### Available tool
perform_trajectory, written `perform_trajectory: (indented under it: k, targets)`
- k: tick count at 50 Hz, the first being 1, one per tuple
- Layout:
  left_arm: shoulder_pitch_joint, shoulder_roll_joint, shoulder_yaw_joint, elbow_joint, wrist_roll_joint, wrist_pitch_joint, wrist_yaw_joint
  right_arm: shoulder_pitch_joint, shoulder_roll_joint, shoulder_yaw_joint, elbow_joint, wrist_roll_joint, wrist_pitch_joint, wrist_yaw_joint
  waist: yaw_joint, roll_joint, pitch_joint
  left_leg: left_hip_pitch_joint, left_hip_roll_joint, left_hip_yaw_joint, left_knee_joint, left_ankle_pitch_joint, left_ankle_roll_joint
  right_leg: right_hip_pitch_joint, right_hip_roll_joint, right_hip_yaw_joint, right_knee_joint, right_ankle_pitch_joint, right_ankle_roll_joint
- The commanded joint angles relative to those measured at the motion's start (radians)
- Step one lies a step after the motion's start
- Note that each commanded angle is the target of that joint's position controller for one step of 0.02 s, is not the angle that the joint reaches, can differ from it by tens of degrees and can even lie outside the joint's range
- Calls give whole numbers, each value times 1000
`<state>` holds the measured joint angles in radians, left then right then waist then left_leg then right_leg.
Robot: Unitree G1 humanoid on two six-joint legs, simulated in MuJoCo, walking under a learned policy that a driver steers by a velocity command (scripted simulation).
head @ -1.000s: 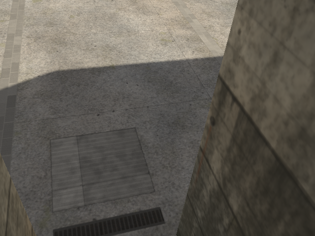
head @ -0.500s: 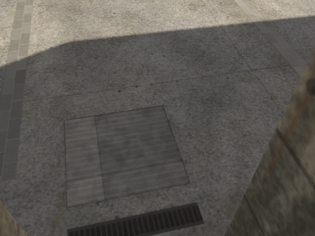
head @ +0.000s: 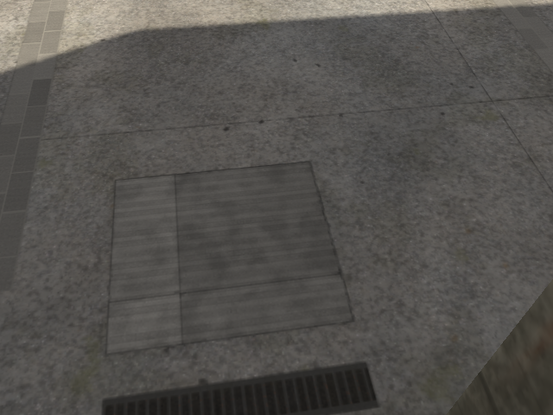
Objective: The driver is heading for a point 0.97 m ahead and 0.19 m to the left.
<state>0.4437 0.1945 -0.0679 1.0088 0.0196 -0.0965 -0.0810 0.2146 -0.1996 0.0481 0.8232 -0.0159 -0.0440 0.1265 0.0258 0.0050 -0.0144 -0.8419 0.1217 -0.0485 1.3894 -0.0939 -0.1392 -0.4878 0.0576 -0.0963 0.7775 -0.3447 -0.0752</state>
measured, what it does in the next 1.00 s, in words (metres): steps on the spot: left foot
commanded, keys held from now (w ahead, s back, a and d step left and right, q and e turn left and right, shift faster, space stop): shift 1.00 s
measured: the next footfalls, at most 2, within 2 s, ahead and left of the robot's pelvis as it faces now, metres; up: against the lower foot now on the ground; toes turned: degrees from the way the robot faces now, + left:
left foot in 0.04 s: +0.04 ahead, +0.16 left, +0.00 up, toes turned -1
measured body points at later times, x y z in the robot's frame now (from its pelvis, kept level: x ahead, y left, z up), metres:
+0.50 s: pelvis +0.05 +0.05 +0.03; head +0.06 +0.05 +0.48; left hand +0.12 +0.29 -0.11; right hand +0.11 -0.20 -0.11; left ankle +0.00 +0.16 -0.70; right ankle +0.04 -0.08 -0.70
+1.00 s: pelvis +0.05 +0.06 +0.04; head +0.06 +0.06 +0.49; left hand +0.05 +0.29 -0.12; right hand +0.08 -0.19 -0.11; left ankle +0.00 +0.16 -0.70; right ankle +0.04 -0.08 -0.70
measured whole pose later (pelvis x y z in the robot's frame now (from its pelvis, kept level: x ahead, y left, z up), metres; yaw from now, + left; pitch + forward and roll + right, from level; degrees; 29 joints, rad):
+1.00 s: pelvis +0.05 +0.06 +0.04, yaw +0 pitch -1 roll +2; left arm 0.29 0.19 0.03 1.12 0.02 0.01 -0.08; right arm 0.27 -0.21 -0.05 0.97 0.02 0.01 0.12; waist -0.03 -0.04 0.04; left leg -0.05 -0.07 0.01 0.37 -0.29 0.05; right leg -0.18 -0.08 -0.01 0.50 -0.29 0.04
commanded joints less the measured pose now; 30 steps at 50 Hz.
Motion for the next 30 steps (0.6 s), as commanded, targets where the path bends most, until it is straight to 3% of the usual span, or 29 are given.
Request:
perform_trajectory:
  k: [1,2,3,4,5,6,7,8,9,10,13,16,17,20,21,26,27,28,30]
  targets:
    - [-173,235,37,-70,14,-43,-10,426,-47,-29,105,-38,14,33,-229,-86,-9,686,-64,130,8,170,0,-455,-172,251,-200,369,-20]
    - [-266,230,40,-91,16,-45,-41,460,-55,-41,92,-36,-2,24,-266,-60,-47,692,-55,95,-107,75,-11,-315,-205,239,-144,658,-13]
    - [-282,178,36,-106,-55,-20,-71,308,-55,-41,33,12,-11,15,-212,-6,-22,552,-28,48,-693,-112,-20,-17,-228,275,-191,660,7]
    - [-80,177,53,-65,-65,-1,-70,168,-122,-45,20,18,-7,-4,-66,86,-59,513,-54,1,-645,76,37,154,-156,224,-147,564,52]
    - [51,185,83,-47,-58,17,-45,64,-165,-66,9,25,1,-13,35,107,-29,421,-77,-22,-722,-109,74,221,-138,214,-186,254,61]
    - [0,166,89,-73,-34,28,-36,59,-125,-71,19,33,2,-17,23,28,68,296,-77,-28,-763,-272,81,232,-148,200,-220,95,26]
    - [-44,165,103,-65,-24,29,-13,47,-107,-71,16,16,12,-40,15,-17,50,336,-104,28,-707,-202,81,240,-167,235,-217,184,-40]
    - [-53,131,105,-52,-24,36,1,37,-108,-71,15,8,26,-49,14,8,21,437,-121,55,-720,-183,101,200,-148,204,-215,234,-50]
    - [-80,96,93,-61,-33,42,-3,63,-99,-73,36,5,33,-48,-9,18,15,515,-130,65,-762,-165,115,158,-128,173,-221,218,-38]
    - [-103,87,96,-84,-23,48,-1,84,-113,-79,46,0,37,-45,2,36,35,487,-146,52,-798,-164,153,172,-98,112,-222,228,-34]
    - [-157,103,98,-102,-28,60,-8,118,-116,-84,60,31,37,-18,-28,33,66,495,-147,11,-919,-205,192,207,-55,48,-239,84,28]
    - [-197,133,103,-114,-23,67,-15,103,-135,-90,69,32,28,0,-39,1,43,573,-147,10,-951,-70,190,263,-57,49,-271,179,52]
    - [-207,135,107,-97,-30,69,-14,87,-136,-86,62,30,21,5,-35,-7,41,595,-147,7,-965,7,191,283,-62,40,-278,217,59]
    - [-201,147,112,-75,-32,73,-9,88,-158,-96,67,36,22,-1,-46,-17,21,693,-149,12,-981,165,199,289,-75,38,-289,314,69]
    - [-200,153,113,-66,-23,78,-10,85,-177,-105,68,25,23,0,-46,-26,7,733,-145,8,-987,192,202,282,-68,31,-289,293,74]
    - [-195,125,120,-43,-17,90,-6,81,-157,-113,82,27,28,-2,-50,-20,24,796,-148,15,-1015,259,211,267,-75,31,-305,311,83]
    - [-212,134,124,-36,-12,91,-3,59,-170,-120,85,21,27,-4,-51,-20,20,804,-153,18,-1016,291,213,266,-69,27,-299,323,84]
    - [-192,138,127,-26,-9,88,-4,72,-157,-114,91,22,28,-4,-46,-22,13,801,-154,18,-1022,289,210,282,-70,28,-300,334,83]
    - [-187,126,126,2,-4,79,-8,81,-169,-123,89,24,29,-8,-58,-31,19,793,-154,26,-1023,264,208,286,-78,32,-292,362,85]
